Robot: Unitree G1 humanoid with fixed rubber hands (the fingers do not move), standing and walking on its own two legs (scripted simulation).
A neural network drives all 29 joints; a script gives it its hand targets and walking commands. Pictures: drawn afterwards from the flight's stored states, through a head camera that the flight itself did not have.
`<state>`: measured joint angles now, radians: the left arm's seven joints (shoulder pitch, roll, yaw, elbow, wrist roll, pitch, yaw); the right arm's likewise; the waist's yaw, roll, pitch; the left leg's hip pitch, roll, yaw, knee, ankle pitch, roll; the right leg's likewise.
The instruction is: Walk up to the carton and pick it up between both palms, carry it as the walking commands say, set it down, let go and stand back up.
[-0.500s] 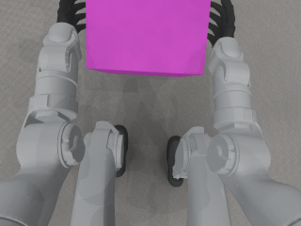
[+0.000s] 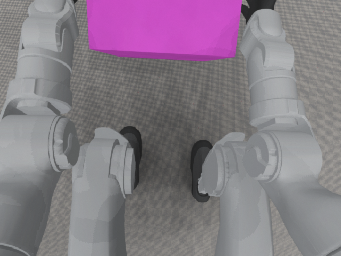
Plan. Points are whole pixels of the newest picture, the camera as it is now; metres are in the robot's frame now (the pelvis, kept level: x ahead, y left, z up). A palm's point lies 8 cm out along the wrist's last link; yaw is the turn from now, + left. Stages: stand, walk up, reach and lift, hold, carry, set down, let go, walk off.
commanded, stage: set down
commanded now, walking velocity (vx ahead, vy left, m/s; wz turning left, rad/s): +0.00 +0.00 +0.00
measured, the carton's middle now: out of the picture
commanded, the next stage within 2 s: none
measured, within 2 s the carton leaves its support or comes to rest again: rests again in 0.34 s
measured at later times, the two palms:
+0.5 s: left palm out of the picture +0.54 +0.22 -0.16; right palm (260, 12) +0.55 -0.11 -0.15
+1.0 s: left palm out of the picture +0.54 +0.23 -0.16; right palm (260, 10) +0.55 -0.12 -0.16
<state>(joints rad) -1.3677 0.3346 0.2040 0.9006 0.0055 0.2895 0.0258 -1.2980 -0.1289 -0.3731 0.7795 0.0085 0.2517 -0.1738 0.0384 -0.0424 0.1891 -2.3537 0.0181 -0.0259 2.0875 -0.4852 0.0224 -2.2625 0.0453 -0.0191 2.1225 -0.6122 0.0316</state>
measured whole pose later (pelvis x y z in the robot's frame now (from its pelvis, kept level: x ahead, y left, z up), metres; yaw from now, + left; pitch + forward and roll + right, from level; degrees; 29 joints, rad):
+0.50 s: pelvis -0.01 +0.00 -0.01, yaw -1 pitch +40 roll -3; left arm -1.45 0.36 0.22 0.99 0.01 0.26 -0.02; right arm -1.37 -0.17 -0.38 0.87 0.02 0.24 -0.15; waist 0.05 -0.06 0.27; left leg -2.34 0.03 -0.03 2.13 -0.49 0.02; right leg -2.26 0.07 -0.02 2.16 -0.60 0.03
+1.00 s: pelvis -0.01 +0.00 -0.02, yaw -1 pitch +38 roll -3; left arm -1.48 0.37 0.29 0.98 0.05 0.24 -0.09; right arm -1.41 -0.17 -0.43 0.87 -0.01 0.22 -0.09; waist 0.04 -0.06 0.33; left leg -2.33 0.04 -0.03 2.16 -0.49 0.02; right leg -2.25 0.08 -0.02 2.19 -0.60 0.04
